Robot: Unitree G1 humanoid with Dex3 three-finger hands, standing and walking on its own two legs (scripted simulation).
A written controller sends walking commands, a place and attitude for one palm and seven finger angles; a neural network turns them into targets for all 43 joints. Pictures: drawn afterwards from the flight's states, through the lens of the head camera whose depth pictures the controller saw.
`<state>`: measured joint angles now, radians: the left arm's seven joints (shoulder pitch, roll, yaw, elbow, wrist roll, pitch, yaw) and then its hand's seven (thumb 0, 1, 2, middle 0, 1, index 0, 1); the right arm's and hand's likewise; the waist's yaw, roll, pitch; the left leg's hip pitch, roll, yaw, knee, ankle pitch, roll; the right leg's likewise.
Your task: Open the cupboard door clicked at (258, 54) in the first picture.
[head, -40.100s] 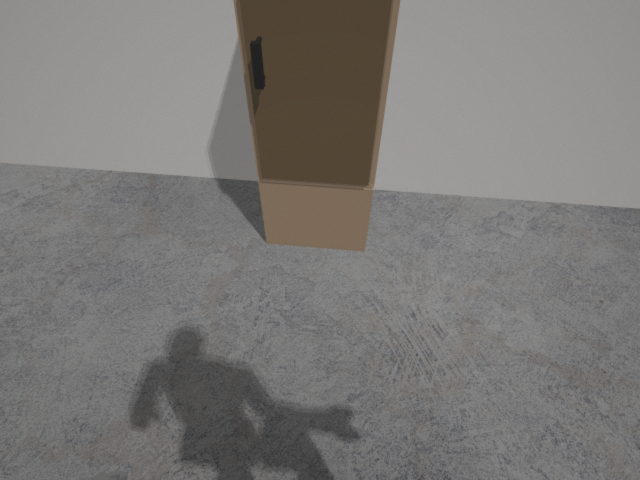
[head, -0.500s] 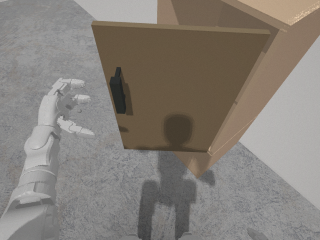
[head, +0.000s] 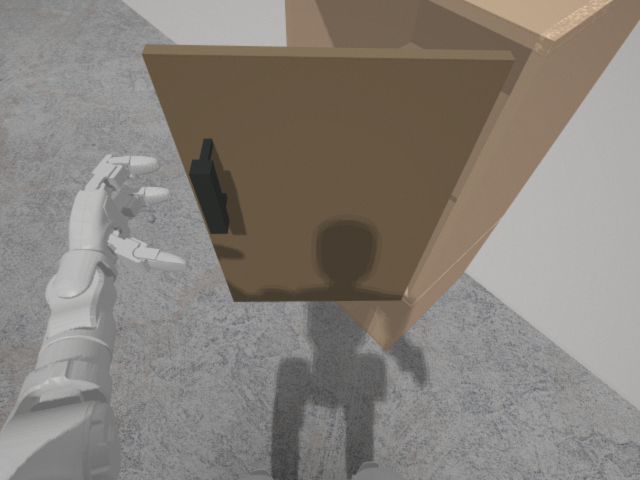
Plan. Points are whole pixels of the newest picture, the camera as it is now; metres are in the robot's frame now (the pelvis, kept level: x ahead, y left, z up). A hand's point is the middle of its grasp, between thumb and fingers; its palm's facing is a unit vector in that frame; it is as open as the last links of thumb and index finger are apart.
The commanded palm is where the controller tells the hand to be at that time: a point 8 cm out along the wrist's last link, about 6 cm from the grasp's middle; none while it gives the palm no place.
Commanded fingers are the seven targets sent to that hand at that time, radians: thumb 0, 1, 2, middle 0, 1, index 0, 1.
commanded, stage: move the hooked fingers beside the handle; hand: left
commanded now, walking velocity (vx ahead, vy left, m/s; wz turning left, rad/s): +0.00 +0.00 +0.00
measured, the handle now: (213, 187) +0.47 +0.13 +0.07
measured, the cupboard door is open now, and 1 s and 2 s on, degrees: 48 48 48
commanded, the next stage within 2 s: slide the fingers in behind the handle in 0.54 s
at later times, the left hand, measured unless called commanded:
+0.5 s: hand (146, 219) +0.42 +0.21 +0.07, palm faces +0.02 -1.00 -0.01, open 14.0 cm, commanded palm +0.39 +0.26 +0.07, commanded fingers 0.00 -0.50 0.30 -0.30 -1.20 -0.30 -1.20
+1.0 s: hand (170, 224) +0.41 +0.18 +0.07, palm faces +0.02 -1.00 -0.01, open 14.0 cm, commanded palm +0.39 +0.23 +0.07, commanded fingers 0.00 -0.50 0.30 -0.30 -1.20 -0.30 -1.20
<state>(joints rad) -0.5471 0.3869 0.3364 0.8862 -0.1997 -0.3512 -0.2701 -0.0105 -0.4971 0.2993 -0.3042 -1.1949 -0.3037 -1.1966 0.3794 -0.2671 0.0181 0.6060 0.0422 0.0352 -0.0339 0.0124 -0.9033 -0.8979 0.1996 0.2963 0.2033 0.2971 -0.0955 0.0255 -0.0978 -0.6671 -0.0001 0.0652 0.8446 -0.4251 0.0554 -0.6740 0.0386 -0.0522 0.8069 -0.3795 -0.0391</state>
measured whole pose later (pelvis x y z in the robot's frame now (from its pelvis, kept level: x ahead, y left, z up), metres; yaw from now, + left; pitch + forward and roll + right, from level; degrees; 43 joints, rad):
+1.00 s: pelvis -0.01 +0.00 +0.00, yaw +1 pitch +13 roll -1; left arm -0.54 0.30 0.23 0.83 -0.19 -0.36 -0.18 -0.01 -0.50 0.30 -0.30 -1.20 -0.30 -1.20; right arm 0.33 -0.26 0.02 0.61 0.04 0.02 -0.03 0.01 -0.90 -0.90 0.20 0.30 0.20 0.30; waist -0.08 0.03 -0.10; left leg -0.66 -0.01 0.05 0.86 -0.43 0.06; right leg -0.67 0.02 -0.06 0.82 -0.39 -0.03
